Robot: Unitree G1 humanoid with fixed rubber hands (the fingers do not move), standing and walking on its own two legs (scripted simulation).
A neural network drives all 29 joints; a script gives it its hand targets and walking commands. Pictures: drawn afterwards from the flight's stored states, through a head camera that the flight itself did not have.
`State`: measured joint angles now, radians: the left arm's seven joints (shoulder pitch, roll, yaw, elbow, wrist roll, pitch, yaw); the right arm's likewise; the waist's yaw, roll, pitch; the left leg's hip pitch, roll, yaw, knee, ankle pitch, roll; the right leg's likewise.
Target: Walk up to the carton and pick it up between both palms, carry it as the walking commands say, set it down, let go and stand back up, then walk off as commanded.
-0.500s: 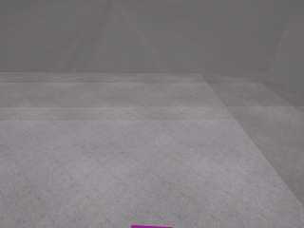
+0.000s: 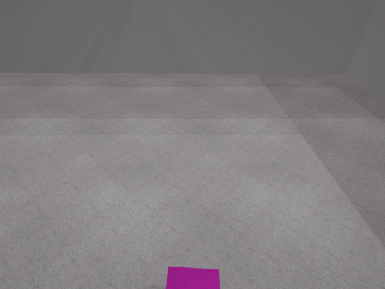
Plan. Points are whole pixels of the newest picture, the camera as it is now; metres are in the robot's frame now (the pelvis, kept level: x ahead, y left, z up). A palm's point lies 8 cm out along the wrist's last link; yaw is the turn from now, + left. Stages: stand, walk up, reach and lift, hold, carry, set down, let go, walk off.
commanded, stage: stand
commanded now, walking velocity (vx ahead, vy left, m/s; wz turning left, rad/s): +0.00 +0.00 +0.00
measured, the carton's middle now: out of the picture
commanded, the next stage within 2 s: walk off in 0.84 s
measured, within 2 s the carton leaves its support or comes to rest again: neither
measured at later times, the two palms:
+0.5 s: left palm out of the picture -0.06 +0.20 -0.14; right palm out of the picture -0.04 -0.21 -0.14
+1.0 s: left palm out of the picture -0.09 +0.18 -0.14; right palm out of the picture -0.08 -0.20 -0.14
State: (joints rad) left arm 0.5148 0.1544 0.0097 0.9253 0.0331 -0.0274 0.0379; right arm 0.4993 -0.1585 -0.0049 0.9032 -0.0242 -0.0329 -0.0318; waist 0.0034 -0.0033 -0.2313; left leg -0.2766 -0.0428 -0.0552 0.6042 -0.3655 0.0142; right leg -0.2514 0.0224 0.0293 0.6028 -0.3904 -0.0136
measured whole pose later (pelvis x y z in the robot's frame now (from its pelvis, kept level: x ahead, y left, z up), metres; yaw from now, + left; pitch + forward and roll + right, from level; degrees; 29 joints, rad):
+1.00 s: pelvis -0.03 -0.01 +0.01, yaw +1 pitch -2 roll +0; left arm 0.42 0.09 0.02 1.13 0.02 -0.01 0.05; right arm 0.42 -0.09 0.01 1.12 -0.02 -0.01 -0.05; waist 0.00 -0.01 -0.05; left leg -0.21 -0.03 -0.07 0.52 -0.27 0.00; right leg -0.17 0.02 0.00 0.51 -0.30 -0.02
